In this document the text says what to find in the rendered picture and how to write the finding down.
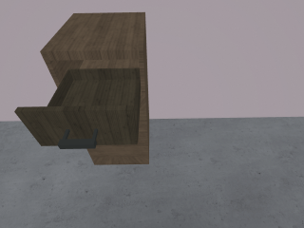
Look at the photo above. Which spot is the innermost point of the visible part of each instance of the handle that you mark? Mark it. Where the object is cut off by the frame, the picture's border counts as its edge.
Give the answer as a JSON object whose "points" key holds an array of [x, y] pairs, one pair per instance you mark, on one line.
{"points": [[66, 143]]}

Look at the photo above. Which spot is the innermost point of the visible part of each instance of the drawer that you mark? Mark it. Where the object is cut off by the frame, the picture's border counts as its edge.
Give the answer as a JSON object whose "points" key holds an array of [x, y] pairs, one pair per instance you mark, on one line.
{"points": [[107, 99]]}

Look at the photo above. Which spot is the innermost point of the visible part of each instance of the cabinet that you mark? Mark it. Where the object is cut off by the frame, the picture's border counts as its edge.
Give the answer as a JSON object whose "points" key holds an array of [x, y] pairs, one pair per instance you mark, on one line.
{"points": [[105, 40]]}

